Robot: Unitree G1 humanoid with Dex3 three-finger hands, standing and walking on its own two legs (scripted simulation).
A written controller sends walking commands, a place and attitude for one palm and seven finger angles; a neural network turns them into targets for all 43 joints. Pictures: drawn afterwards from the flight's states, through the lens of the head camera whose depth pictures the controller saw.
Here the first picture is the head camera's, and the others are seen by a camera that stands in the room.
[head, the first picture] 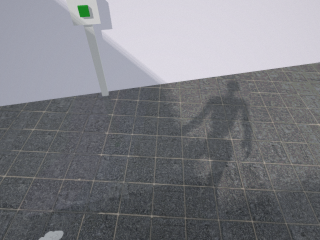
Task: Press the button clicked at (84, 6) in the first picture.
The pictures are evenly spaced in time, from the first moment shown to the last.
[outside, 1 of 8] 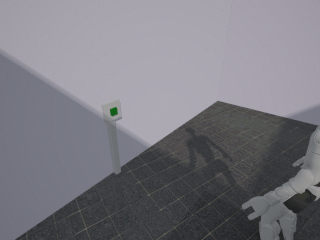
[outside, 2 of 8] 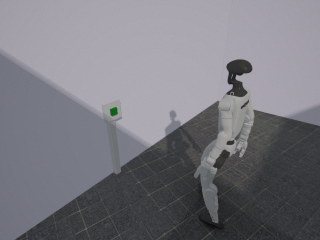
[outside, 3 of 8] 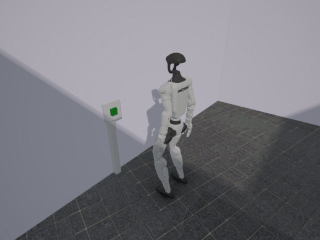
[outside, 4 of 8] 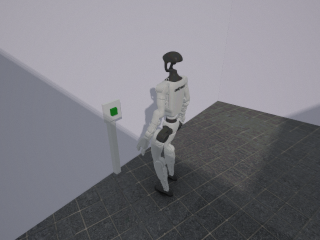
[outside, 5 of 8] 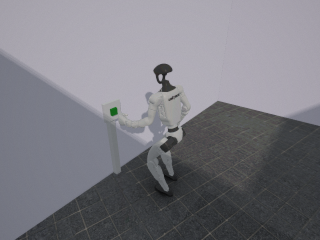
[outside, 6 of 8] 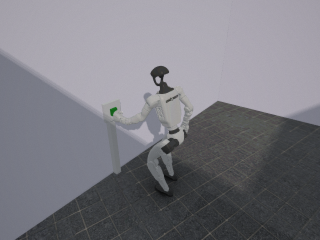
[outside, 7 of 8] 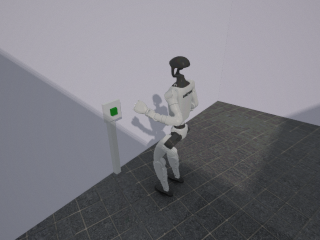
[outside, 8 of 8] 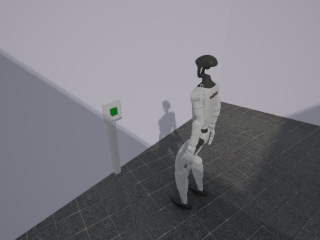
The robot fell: no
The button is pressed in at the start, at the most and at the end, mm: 0 11 0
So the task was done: yes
